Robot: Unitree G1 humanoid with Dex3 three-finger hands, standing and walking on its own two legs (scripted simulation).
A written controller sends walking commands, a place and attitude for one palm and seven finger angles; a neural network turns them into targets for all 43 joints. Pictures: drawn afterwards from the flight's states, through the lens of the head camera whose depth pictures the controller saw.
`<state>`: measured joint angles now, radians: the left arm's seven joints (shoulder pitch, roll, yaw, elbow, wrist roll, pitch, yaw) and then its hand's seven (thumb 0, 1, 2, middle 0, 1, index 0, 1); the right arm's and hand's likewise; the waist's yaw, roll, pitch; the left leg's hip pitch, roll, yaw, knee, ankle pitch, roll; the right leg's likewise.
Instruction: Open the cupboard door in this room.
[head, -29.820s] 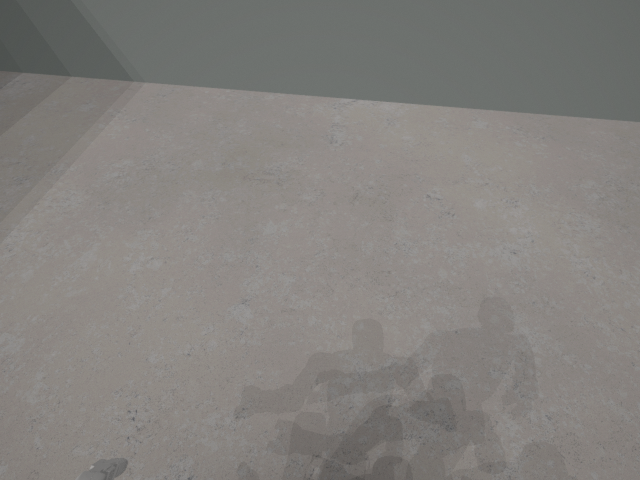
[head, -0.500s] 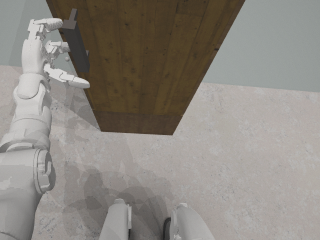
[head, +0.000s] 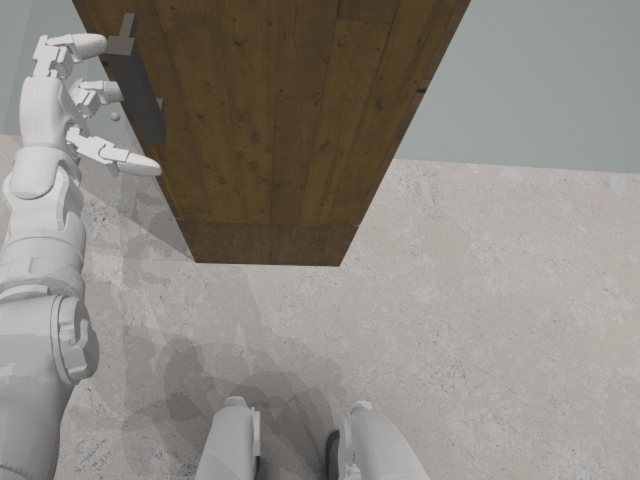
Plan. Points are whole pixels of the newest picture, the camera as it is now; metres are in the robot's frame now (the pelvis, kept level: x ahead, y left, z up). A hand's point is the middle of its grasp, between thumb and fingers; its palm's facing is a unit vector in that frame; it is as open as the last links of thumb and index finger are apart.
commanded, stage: move the hooked fingers beside the handle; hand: left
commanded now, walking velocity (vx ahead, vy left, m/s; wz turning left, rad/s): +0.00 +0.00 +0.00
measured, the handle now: (143, 83) +0.57 +0.20 +0.07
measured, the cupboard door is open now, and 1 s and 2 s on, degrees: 0 0 0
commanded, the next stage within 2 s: none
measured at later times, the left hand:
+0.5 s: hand (105, 113) +0.52 +0.23 +0.07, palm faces +0.02 -1.00 -0.02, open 14.7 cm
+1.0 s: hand (97, 109) +0.52 +0.24 +0.07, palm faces -0.02 -1.00 -0.02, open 14.1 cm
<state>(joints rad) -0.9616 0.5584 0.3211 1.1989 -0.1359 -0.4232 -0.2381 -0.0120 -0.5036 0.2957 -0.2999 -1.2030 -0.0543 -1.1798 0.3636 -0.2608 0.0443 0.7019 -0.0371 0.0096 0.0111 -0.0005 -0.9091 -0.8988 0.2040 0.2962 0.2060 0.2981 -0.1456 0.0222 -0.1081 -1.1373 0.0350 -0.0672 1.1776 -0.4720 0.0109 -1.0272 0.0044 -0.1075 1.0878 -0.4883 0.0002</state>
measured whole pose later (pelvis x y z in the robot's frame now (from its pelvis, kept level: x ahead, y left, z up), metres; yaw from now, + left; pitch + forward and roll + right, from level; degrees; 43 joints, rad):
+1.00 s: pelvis +0.01 +0.00 +0.00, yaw -3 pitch +25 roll -5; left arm -0.90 0.69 0.51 1.16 -0.11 -0.38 -0.43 -0.01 -0.50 0.30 -0.30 -1.20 -0.29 -1.20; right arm 0.35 -0.27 0.07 0.63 -0.01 0.06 -0.02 0.00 -0.91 -0.90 0.20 0.30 0.21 0.30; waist -0.18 0.03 -0.10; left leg -1.14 0.07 -0.02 1.19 -0.50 0.02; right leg -1.05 0.04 -0.06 1.09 -0.49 0.01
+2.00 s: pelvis +0.00 +0.01 +0.00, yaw -4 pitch +26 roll -6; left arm -0.91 0.77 0.55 1.19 -0.10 -0.35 -0.48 -0.01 -0.50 0.30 -0.30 -1.20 -0.30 -1.20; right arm 0.36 -0.28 0.08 0.61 -0.01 0.06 -0.02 0.00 -0.91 -0.90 0.21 0.30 0.21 0.30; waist -0.19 0.03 -0.10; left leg -1.17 0.08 -0.03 1.21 -0.50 0.02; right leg -1.08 0.04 -0.06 1.10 -0.48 0.02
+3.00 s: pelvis +0.00 +0.00 +0.00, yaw -3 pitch +26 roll -5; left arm -0.92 0.65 0.46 1.16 -0.11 -0.37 -0.37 -0.01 -0.50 0.30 -0.30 -1.21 -0.32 -1.23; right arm 0.36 -0.27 0.07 0.64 -0.01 0.04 -0.02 0.00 -0.91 -0.90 0.20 0.30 0.21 0.30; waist -0.17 0.03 -0.11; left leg -1.15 0.06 -0.03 1.19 -0.49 0.01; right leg -1.06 0.03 -0.06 1.10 -0.49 0.01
